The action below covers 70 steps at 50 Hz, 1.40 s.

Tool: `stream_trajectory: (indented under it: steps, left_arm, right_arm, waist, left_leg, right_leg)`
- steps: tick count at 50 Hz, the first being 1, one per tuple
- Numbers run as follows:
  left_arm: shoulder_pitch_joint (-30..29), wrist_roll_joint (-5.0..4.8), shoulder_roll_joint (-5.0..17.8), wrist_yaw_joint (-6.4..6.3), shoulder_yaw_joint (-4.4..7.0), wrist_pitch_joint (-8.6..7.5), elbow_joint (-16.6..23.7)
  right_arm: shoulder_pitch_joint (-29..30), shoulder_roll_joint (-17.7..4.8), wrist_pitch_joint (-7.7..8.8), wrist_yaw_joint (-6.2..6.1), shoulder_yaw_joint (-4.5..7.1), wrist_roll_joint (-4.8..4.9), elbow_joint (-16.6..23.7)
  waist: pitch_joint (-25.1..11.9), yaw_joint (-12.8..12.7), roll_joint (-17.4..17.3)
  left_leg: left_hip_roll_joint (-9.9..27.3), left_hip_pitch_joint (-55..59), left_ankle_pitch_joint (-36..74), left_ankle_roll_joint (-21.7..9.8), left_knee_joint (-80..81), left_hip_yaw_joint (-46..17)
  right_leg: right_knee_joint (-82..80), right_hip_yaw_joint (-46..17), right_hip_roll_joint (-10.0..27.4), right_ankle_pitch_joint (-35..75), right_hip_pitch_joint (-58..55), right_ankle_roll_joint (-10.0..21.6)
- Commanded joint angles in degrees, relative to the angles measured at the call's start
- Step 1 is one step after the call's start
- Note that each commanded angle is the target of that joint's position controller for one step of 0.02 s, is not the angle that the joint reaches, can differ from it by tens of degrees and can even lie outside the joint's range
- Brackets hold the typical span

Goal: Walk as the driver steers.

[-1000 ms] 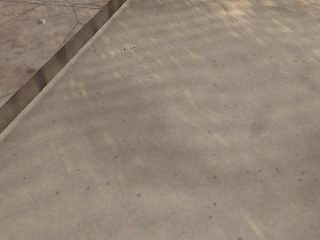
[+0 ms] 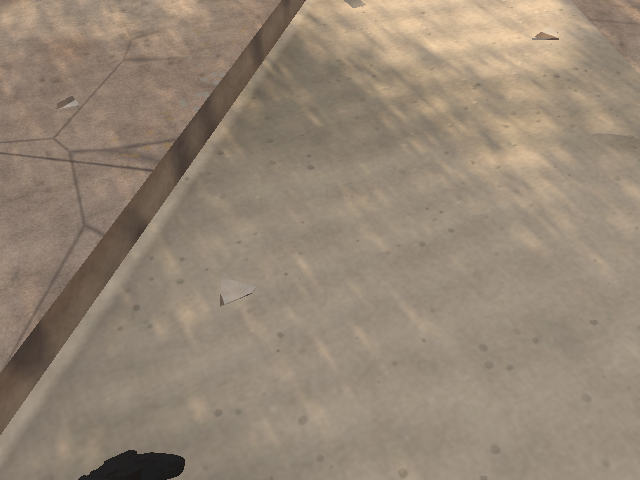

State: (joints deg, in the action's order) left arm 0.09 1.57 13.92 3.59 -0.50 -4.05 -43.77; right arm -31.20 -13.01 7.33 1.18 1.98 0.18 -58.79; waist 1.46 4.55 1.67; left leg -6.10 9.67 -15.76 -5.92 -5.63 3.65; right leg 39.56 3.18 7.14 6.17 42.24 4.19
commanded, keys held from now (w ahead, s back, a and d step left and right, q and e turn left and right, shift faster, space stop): w+shift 0.16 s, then w+q+shift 0.74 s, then w+e+shift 0.10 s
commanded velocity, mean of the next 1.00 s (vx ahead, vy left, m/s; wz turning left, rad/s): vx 1.00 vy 0.00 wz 0.57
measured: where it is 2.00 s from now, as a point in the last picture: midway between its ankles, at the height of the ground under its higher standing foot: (104, 77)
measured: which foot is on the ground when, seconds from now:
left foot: down 0.00-0.14, up 0.16-0.56, down 0.58-1.00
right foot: up 0.00-0.10, down 0.12-0.56, up 0.58-1.00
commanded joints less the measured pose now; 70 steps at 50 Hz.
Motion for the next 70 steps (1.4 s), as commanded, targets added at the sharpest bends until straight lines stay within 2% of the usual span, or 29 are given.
stream_trajectory:
  steps: [1, 4, 6, 7, 8, 9, 11, 13, 18, 25, 27, 29, 30, 31, 32, 34, 37, 40, 47, 50, 51, 52, 53, 55, 62, 64, 67, 69, 70]
  left_arm:
    - [-6.07, -0.48, 3.51, -0.26, 0.14, -0.81, 4.57]
    - [3.60, 0.01, 7.65, -1.72, 1.86, -0.89, 2.52]
    - [26.29, 0.39, 11.89, -3.62, 4.22, -0.44, -4.45]
    - [32.89, 1.77, 16.96, -4.62, 5.85, -0.20, -5.65]
    - [30.11, 1.71, 17.91, -3.55, 6.57, -0.05, -5.71]
    - [23.22, 0.86, 13.35, -2.73, 6.31, -0.22, -4.83]
    - [17.95, 1.17, 6.39, -2.52, 4.86, -1.51, -5.66]
    - [18.00, 0.86, 3.58, -2.93, 3.71, -2.53, -7.61]
    - [20.21, -0.51, 4.67, -2.19, 3.73, -4.96, -9.39]
    - [24.94, -1.27, 8.80, -5.18, 3.27, -4.89, -9.07]
    - [23.94, -0.57, 13.05, -6.71, 4.43, -2.75, -8.06]
    - [17.11, 0.93, 14.35, -6.67, 5.35, -0.54, -5.75]
    - [15.45, 1.37, 10.05, -5.23, 4.72, -0.77, -5.40]
    - [18.56, 0.24, 3.92, -4.47, 3.00, -2.02, 1.00]
    - [14.49, -0.30, 5.55, -4.30, 2.16, -3.67, 4.28]
    - [10.70, 0.30, 7.73, -3.66, 2.26, -4.63, 4.34]
    - [11.67, 2.99, 6.29, -3.14, 1.56, -0.77, 4.53]
    - [2.23, 2.25, 4.89, -2.33, 0.58, 0.20, 9.38]
    - [-2.66, 0.80, 6.32, -3.14, 0.69, -1.15, 12.46]
    - [20.97, 0.12, 12.44, -5.13, 3.92, -1.59, 5.63]
    - [32.86, 0.86, 15.51, -6.04, 5.01, -1.32, 2.83]
    - [29.11, 1.47, 21.83, -4.98, 6.59, -1.19, 1.62]
    - [22.84, 0.90, 16.05, -3.57, 6.53, -0.49, 3.57]
    - [18.12, 0.03, 8.63, -2.73, 4.76, -0.53, 3.14]
    - [27.15, -0.84, 9.67, -3.72, 4.62, -1.90, -2.73]
    - [33.11, -0.64, 10.22, -4.57, 5.14, -1.82, -3.76]
    - [57.71, 2.26, 8.98, -7.79, 6.21, -2.83, -11.65]
    - [56.29, 1.56, 7.76, -8.99, 6.06, -2.27, -13.22]
    - [47.26, -0.60, 6.86, -9.00, 5.75, -1.08, -10.40]
  right_arm:
    - [1.16, -9.81, 1.16, -0.59, 1.42, 0.21, 2.52]
    - [2.07, -13.51, -0.49, -1.91, 2.06, -1.60, 2.07]
    - [6.03, -14.03, -2.08, -2.74, 2.40, -2.63, 2.81]
    - [4.09, -7.45, -1.80, -1.88, 1.06, -1.89, 4.85]
    - [-2.37, -3.39, -0.61, -0.63, 0.25, 1.21, 6.15]
    - [4.67, -7.70, -0.57, -1.48, 0.77, 0.76, 7.32]
    - [11.33, -6.46, -0.88, -1.16, 0.41, 0.17, 8.35]
    - [9.71, -3.87, -3.10, 0.23, -0.12, -1.54, 8.40]
    - [22.14, -2.99, -5.35, 1.90, -0.68, -1.19, 14.04]
    - [29.55, -4.93, -4.43, 3.22, -0.88, -0.58, 16.37]
    - [21.24, -7.88, -4.47, 2.88, -0.01, -1.50, 15.04]
    - [-2.69, -13.09, -4.60, 1.19, 3.14, -1.17, 7.95]
    - [-2.41, -14.97, -4.99, -0.09, 4.43, -0.54, 7.25]
    - [3.56, -21.61, -6.06, -0.25, 5.99, -2.23, 9.01]
    - [4.06, -20.79, -6.32, -0.44, 6.36, -1.87, 10.59]
    - [8.07, -13.10, -5.89, -1.05, 4.83, -1.45, 10.11]
    - [11.65, -10.77, -3.49, -1.56, 3.42, -0.27, 11.25]
    - [11.31, -13.15, -2.03, -1.09, 4.14, -0.15, 12.15]
    - [5.42, -14.22, -1.64, -0.70, 5.13, 0.23, 10.92]
    - [10.98, -16.91, -1.35, -1.20, 5.27, -2.22, 11.62]
    - [12.83, -11.82, -1.18, -1.58, 3.95, -2.99, 13.04]
    - [0.00, -3.88, -0.87, -0.71, 1.87, 1.60, 15.12]
    - [2.41, -7.82, -1.28, -1.46, 1.21, -1.13, 12.85]
    - [16.46, -9.32, -1.13, -1.08, 0.76, -3.12, 16.52]
    - [28.69, -3.78, -2.98, 0.29, -3.21, -5.21, 28.61]
    - [37.89, -2.27, -3.35, -0.98, -3.57, -5.65, 34.15]
    - [62.05, 1.31, -1.76, -3.02, -5.01, -5.00, 44.43]
    - [70.27, 3.84, -0.42, -2.19, -6.96, -3.59, 50.45]
    - [67.76, 4.47, -0.91, -0.39, -8.02, -2.79, 51.02]
  waist:
    - [7.19, -2.37, -3.88]
    - [-2.15, -8.28, -8.79]
    - [-12.37, -19.04, -8.29]
    - [-18.46, -17.65, 2.01]
    - [-25.99, -10.56, 16.54]
    - [-17.39, -10.27, 5.59]
    - [-3.88, -7.19, -5.02]
    - [-0.16, -3.27, -1.95]
    - [6.88, -3.29, 0.32]
    - [1.69, -3.88, 2.11]
    - [-1.16, 1.83, 5.67]
    - [-10.65, 13.19, 5.11]
    - [-7.90, 10.35, -3.55]
    - [-10.87, 0.92, -17.59]
    - [-15.25, 3.14, -9.82]
    - [-1.83, -1.80, 3.71]
    - [2.62, -7.25, 4.64]
    - [5.55, -5.34, 1.30]
    - [-1.63, 0.25, -4.49]
    - [-13.12, -13.57, -6.64]
    - [-18.39, -17.97, -1.60]
    - [-25.69, -6.54, 28.01]
    - [-20.51, -7.27, 12.33]
    - [-8.31, -7.03, -2.60]
    - [-1.77, -3.42, 3.63]
    - [-0.07, -6.65, 4.26]
    - [1.16, -20.94, 4.23]
    - [0.99, -18.00, 0.23]
    - [1.32, -12.85, -6.09]
  left_leg:
    - [14.15, -9.17, 44.91, -2.55, 5.50, -2.19]
    - [16.65, 0.47, 72.16, -1.23, -11.86, -1.09]
    - [15.50, -8.23, 64.03, -0.92, -41.64, 0.01]
    - [9.38, -24.76, 32.28, -0.84, -65.23, 0.23]
    - [-0.16, -43.82, -10.13, 0.48, -82.38, -7.38]
    - [5.48, -50.59, -4.90, -1.57, -82.52, -10.04]
    - [10.24, -48.47, 1.79, -1.54, -74.46, -9.24]
    - [12.73, -42.92, 2.73, -0.51, -70.32, -9.78]
    - [13.82, -49.15, 14.66, 0.77, -57.62, -4.84]
    - [3.33, -38.37, 25.96, -3.29, -34.21, 8.91]
    - [0.23, -31.02, 16.91, -5.30, -32.38, 9.45]
    - [0.30, -7.47, 10.72, -9.15, -30.08, 2.83]
    - [5.01, -1.07, 5.80, -11.00, -30.09, -5.17]
    - [16.42, 12.00, 9.03, -21.66, -26.55, -33.31]
    - [20.70, 14.96, -6.74, -24.75, -12.83, -48.87]
    - [18.32, -3.85, -7.73, -18.01, -5.61, -42.27]
    - [11.19, -22.85, 3.47, -15.37, -4.53, -30.10]
    - [6.07, -32.84, 12.83, -13.56, -2.42, -24.03]
    - [6.88, -13.70, 44.56, -5.50, -11.47, -22.06]
    - [7.45, -9.32, 57.88, -2.13, -39.08, -18.64]
    - [4.86, -20.10, 39.74, -1.47, -60.26, -15.34]
    - [-7.11, -40.46, -9.14, 3.04, -81.24, -10.78]
    - [-1.07, -49.52, -7.17, 0.75, -84.17, -11.79]
    - [5.05, -49.99, -1.17, 1.38, -76.79, -9.39]
    - [9.69, -58.46, -6.03, 5.36, -75.70, -4.68]
    - [10.26, -82.97, -19.18, 4.68, -103.18, -10.08]
    - [8.90, -129.21, -49.45, 2.96, -127.25, -18.59]
    - [9.99, -120.31, -49.42, 0.26, -106.26, -13.88]
    - [10.45, -93.38, -37.83, 0.49, -84.07, -9.15]
  right_leg:
    - [-8.12, 4.47, -4.46, 5.58, -11.47, 1.99]
    - [-8.47, 4.66, -10.49, -6.18, -22.34, 4.36]
    - [-8.67, 1.22, -8.63, -14.22, -44.81, 6.61]
    - [-7.65, -15.09, 4.97, -30.47, -59.12, 9.29]
    - [-20.08, -49.65, 15.89, -40.53, -69.78, 15.98]
    - [-23.63, -44.94, 13.08, -41.93, -63.94, 13.29]
    - [-26.99, -28.07, 10.06, -29.88, -44.48, 9.57]
    - [-30.61, -18.56, 7.15, -26.22, -32.93, 6.12]
    - [-36.33, 1.09, 1.71, -7.23, -28.50, 0.47]
    - [-28.65, 13.22, 1.49, 48.42, -45.32, -4.88]
    - [-13.34, 12.64, 5.11, 63.18, -48.20, -5.42]
    - [17.91, 10.16, 5.21, 51.13, -39.14, -3.45]
    - [39.15, 9.28, -3.33, -2.23, -25.26, -2.57]
    - [58.43, 2.57, -10.80, -36.53, -0.06, -5.93]
    - [57.77, -7.44, -8.93, -32.99, 8.96, -4.70]
    - [43.29, -8.27, -3.35, -25.45, 5.75, -4.12]
    - [32.03, -7.45, 0.32, -26.93, -4.48, -7.61]
    - [14.96, -3.29, 0.32, -17.33, -10.13, -9.45]
    - [-11.22, -1.07, -6.61, 1.54, -21.33, -4.34]
    - [-11.78, 0.10, -6.97, -7.83, -39.77, -0.50]
    - [-6.34, -8.17, 0.32, -18.46, -52.29, 0.30]
    - [-18.95, -47.50, 16.34, -17.12, -65.45, 12.07]
    - [-22.13, -52.62, 13.21, -30.26, -62.14, 14.16]
    - [-23.79, -36.86, 7.43, -22.79, -47.12, 11.83]
    - [-28.85, -28.68, 1.55, -4.99, -32.74, 13.48]
    - [-24.73, -37.46, 6.01, -10.09, -41.78, 16.81]
    - [-14.17, -43.38, 12.71, 12.32, -81.54, 16.93]
    - [-24.17, -35.02, 8.20, 4.57, -73.69, 9.68]
    - [-36.71, -31.53, 5.66, -1.46, -50.46, 8.49]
